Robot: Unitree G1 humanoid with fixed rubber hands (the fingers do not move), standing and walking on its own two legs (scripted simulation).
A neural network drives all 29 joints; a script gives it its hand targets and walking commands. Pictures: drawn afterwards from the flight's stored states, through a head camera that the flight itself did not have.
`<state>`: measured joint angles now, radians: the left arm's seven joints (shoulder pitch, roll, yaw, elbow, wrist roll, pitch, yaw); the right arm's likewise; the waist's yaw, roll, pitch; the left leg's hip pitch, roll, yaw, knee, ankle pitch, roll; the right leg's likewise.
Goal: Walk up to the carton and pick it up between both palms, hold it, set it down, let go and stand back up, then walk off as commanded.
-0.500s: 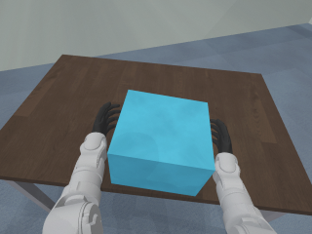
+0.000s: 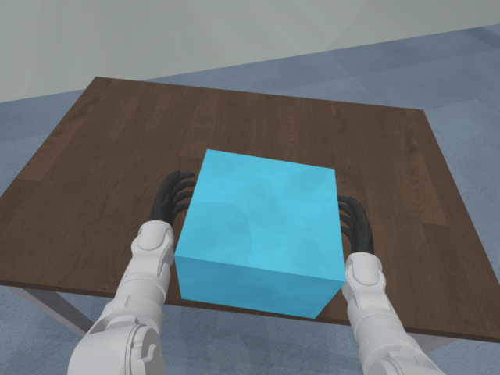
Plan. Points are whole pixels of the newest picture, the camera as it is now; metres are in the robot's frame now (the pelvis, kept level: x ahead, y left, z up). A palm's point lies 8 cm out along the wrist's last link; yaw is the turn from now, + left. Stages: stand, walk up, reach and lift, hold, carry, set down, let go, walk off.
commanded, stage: set down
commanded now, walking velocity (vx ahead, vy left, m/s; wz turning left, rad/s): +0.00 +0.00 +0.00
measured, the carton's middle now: (259, 232) +0.39 +0.01 -0.02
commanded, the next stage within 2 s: none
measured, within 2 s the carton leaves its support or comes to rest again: rests again in 0.26 s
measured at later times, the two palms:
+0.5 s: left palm (164, 224) +0.37 +0.18 +0.01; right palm (355, 250) +0.35 -0.16 +0.01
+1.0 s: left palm (163, 229) +0.37 +0.18 +0.00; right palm (353, 251) +0.35 -0.15 +0.00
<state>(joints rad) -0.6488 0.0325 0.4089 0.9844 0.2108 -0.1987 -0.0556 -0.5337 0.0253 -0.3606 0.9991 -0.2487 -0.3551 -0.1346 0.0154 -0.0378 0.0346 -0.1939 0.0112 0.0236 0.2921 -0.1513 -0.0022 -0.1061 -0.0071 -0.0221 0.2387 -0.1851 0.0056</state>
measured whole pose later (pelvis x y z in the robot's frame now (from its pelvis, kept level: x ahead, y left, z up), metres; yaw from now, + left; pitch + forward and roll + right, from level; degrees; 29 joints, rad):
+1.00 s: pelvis -0.01 +0.01 +0.00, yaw +0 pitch +8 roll -1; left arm -0.64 0.03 0.43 1.02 0.23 -0.36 -0.05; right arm -0.56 0.04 -0.46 1.04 -0.32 -0.50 -0.11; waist 0.01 -0.04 0.02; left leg -0.35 0.02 0.02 0.37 -0.17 0.00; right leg -0.24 0.00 -0.02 0.27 -0.17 0.01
